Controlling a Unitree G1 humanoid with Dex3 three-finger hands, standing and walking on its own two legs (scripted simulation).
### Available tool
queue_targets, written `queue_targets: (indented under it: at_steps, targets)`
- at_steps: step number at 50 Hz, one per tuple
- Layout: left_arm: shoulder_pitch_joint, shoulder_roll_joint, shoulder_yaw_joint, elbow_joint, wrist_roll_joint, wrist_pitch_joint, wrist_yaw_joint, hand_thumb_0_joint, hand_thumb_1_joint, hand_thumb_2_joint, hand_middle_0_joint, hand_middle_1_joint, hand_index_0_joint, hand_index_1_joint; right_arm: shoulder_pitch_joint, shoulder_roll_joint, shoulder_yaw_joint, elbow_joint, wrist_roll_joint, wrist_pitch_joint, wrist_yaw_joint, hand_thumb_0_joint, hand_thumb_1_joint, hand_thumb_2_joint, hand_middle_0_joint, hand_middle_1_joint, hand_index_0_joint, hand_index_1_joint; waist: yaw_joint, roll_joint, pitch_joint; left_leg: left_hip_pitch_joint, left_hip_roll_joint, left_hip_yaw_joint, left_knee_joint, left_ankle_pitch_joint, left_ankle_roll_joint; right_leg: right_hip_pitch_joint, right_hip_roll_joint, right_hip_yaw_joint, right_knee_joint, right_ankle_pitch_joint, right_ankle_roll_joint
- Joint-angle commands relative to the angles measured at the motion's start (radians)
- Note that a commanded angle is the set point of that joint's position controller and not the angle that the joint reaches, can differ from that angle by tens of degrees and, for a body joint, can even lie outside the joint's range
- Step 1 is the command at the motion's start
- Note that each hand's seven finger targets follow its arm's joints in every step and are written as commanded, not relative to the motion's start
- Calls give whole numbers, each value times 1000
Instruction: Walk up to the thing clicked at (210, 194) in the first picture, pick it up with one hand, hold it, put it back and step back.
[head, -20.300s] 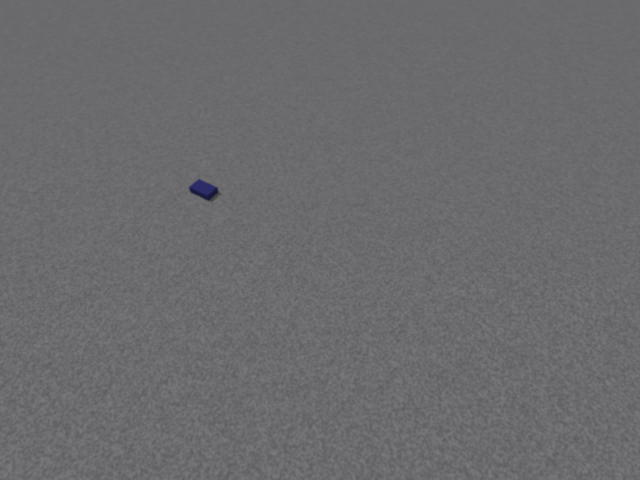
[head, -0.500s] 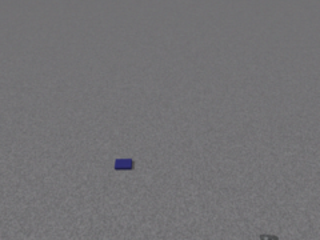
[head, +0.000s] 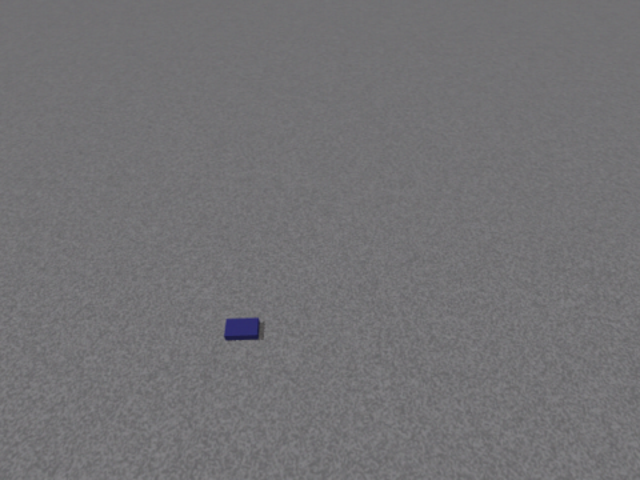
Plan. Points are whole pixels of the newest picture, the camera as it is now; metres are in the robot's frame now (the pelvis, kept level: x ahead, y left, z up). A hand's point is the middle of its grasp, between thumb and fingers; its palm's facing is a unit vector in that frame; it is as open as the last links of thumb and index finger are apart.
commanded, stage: stand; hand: left
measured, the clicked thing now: (242, 328) +0.76 +0.26 -0.77
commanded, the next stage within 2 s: walk up in 0.14 s
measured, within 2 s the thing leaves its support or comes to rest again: neither
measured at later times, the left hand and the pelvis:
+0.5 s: hand out of the picture +0.07 +0.33 -0.18, palm faces +0.02 -0.93 -0.36, open 7.4 cm; pelvis +0.07 +0.05 -0.02, yaw +2 degrees
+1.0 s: hand (148, 372) +0.33 +0.28 -0.13, palm faces +0.00 -0.92 -0.39, open 7.4 cm; pelvis +0.23 +0.01 -0.02, yaw +0 degrees
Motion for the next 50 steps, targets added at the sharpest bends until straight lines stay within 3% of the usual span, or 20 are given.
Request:
queue_targets:
  at_steps: [1,6,7,8,11,12,13,17,20,21,22,23,26,29,36,42,43,45,47,50]
  targets:
    - [-38,213,40,-67,-2,-25,10,0,900,900,-200,-300,-200,-300,-49,-216,-34,-60,3,-22,-10,0,-900,-900,200,300,200,300,1,13,-65,35,122,-112,-56,-5,27,-45,-121,100,-83,-1,-32]
    - [-34,215,38,-68,-2,-24,12,0,900,900,-200,-300,-200,-300,-53,-219,-32,-61,5,-23,-10,0,-900,-900,200,300,200,300,0,3,-55,48,123,-111,-50,29,26,-60,-118,95,-83,7,-30]
    - [24,279,95,-107,11,-33,-7,0,900,900,-200,-300,-200,-300,29,-284,-83,-99,-8,-27,14,0,-900,-900,200,300,200,300,1,6,-153,44,73,-117,7,-455,85,-12,-61,70,-14,-371,-73]
    - [66,280,103,-97,22,-32,-13,0,900,900,-200,-300,-200,-300,22,-295,-95,-110,-18,-24,23,0,-900,-900,200,300,200,300,20,33,-76,-84,84,-146,6,-624,93,-34,-76,107,7,-516,-96]
    - [186,310,134,-107,27,-45,-10,0,900,900,-200,-300,-200,-300,-135,-204,-89,-206,-22,-23,33,0,-900,-900,200,300,200,300,118,-130,116,-500,-5,3,290,-313,34,156,-250,356,-172,-497,-193]
    - [189,339,148,-126,32,-54,-5,0,900,900,-200,-300,-200,-300,-136,-203,-94,-222,-28,-28,28,0,-900,-900,200,300,200,300,126,-151,131,-565,29,-37,418,-298,23,175,-360,442,-217,-335,-242]
    - [162,340,151,-147,30,-57,-5,0,900,900,-200,-300,-200,-300,-95,-232,-106,-220,-26,-31,28,0,-900,-900,200,300,200,300,95,-90,108,-528,53,-74,471,-305,22,150,-368,438,-213,-291,-265]
    - [-14,317,143,-246,38,-58,-20,0,900,900,-200,-300,-200,-300,46,-233,-123,-223,-18,-36,57,0,-900,-900,200,300,200,300,-16,-180,60,-199,99,-8,314,-284,26,-94,-257,195,-163,-285,-208]
    - [35,265,121,-262,24,-43,-31,0,900,900,-200,-300,-200,-300,180,-226,-146,-192,-32,-51,46,0,-900,-900,200,300,200,300,-73,-51,3,160,-7,89,127,-90,17,-285,-135,14,162,-61,-144]
    - [109,214,107,-265,18,-40,-33,0,900,900,-200,-300,-200,-300,279,-279,-169,-181,-38,-58,32,0,-900,-900,200,300,200,300,-105,136,-77,316,46,-10,55,-237,53,-373,-59,-52,442,-41,-110]
    - [138,146,90,-286,6,-42,-33,0,900,900,-200,-300,-200,-300,340,-395,-186,-196,-50,-68,25,0,-900,-900,200,300,200,300,-113,377,-82,337,335,-561,-135,-504,156,-598,106,-10,696,-372,-62]
    - [89,269,117,-275,15,-33,-20,0,900,900,-200,-300,-200,-300,267,-412,-185,-234,-20,-67,26,0,-900,-900,200,300,200,300,-98,161,-46,131,393,-659,-184,-682,233,-508,24,161,753,-391,-81]
    - [206,291,111,-230,-6,-29,-26,0,900,900,-200,-300,-200,-300,122,-323,-148,-300,-8,-74,16,0,-900,-900,200,300,200,300,-2,112,52,37,303,-372,-149,-514,179,-513,-46,161,749,-186,-71]
    - [239,275,114,-222,5,-26,-41,0,900,900,-200,-300,-200,-300,153,-308,-139,-315,-6,-84,17,0,-900,-900,200,300,200,300,-4,140,39,20,276,-225,-158,-321,195,-459,-54,113,642,-114,-25]
    - [87,248,119,-314,19,-34,-71,0,900,900,-200,-300,-200,-300,207,-324,-140,-354,-2,-85,25,0,-900,-900,200,300,200,300,-41,133,82,-12,245,-117,-145,-306,205,-404,-84,9,353,-6,-25]
    - [188,245,139,-297,16,-58,-59,0,900,900,-200,-300,-200,-300,180,-297,-123,-397,-2,-71,21,0,-900,-900,200,300,200,300,41,58,11,-121,207,-35,124,-60,158,-82,-14,-62,212,-6,-50]
    - [270,273,153,-282,16,-68,-46,0,900,900,-200,-300,-200,-300,227,-247,-104,-397,1,-71,20,0,-900,-900,200,300,200,300,76,-60,-67,-135,146,23,353,70,125,64,-11,-25,138,-55,-72]
    - [339,403,180,-305,8,-80,-29,0,900,900,-200,-300,-200,-300,260,-218,-86,-418,13,-68,9,0,-900,-900,200,300,200,300,96,-279,-93,-469,-45,72,787,-413,47,206,-398,609,-68,-135,-270]
    - [282,360,167,-332,-17,-72,-21,0,900,900,-200,-300,-200,-300,235,-275,-101,-384,16,-63,-1,0,-900,-900,200,300,200,300,76,-107,-26,-446,25,-73,892,-390,47,51,-388,484,-28,34,-326]
    - [186,307,142,-364,-12,-73,-15,0,900,900,-200,-300,-200,-300,288,-252,-100,-354,17,-55,17,0,-900,-900,200,300,200,300,11,-164,7,-336,69,-35,731,-277,30,-124,-254,216,-33,65,-250]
